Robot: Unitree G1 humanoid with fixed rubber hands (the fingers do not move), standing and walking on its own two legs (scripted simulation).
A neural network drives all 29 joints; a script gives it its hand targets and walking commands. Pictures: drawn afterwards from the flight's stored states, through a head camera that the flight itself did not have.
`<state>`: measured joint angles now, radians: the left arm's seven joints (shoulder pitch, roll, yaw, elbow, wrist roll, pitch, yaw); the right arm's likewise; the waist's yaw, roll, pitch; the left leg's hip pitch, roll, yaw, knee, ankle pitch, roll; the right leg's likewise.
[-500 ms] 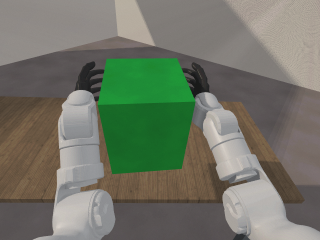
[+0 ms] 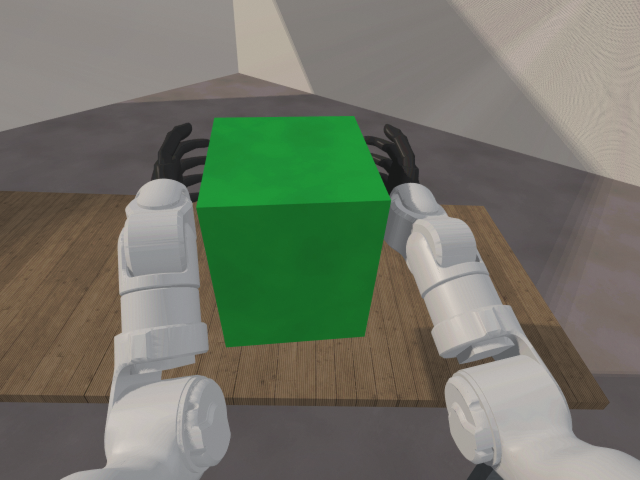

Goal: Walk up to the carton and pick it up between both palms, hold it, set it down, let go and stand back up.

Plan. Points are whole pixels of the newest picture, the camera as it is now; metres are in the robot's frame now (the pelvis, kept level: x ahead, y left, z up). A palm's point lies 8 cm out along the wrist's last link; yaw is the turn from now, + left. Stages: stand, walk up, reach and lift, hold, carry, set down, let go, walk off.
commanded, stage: hold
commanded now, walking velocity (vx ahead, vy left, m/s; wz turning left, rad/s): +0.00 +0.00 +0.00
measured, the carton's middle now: (291, 229) +0.36 +0.01 +0.20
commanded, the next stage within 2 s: none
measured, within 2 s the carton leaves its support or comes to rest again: neither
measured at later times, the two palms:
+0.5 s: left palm (173, 191) +0.37 +0.14 +0.25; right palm (402, 190) +0.36 -0.13 +0.25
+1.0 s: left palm (171, 191) +0.37 +0.14 +0.25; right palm (400, 190) +0.36 -0.12 +0.25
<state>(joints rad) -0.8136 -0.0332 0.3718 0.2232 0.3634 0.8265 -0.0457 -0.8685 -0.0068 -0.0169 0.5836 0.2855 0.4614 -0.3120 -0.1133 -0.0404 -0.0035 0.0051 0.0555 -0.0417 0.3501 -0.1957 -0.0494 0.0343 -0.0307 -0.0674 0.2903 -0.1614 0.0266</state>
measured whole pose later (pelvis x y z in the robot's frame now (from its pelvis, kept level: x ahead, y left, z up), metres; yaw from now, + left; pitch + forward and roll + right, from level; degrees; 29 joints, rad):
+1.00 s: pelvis +0.00 +0.00 +0.00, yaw +0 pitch -9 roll -1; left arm -0.80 -0.03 0.37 0.21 0.36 0.83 -0.04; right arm -0.87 -0.01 -0.01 0.57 0.30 0.47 -0.32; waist -0.12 -0.04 -0.01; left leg 0.00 0.06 -0.05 0.35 -0.20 -0.05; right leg 0.03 -0.02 -0.06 0.29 -0.16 0.02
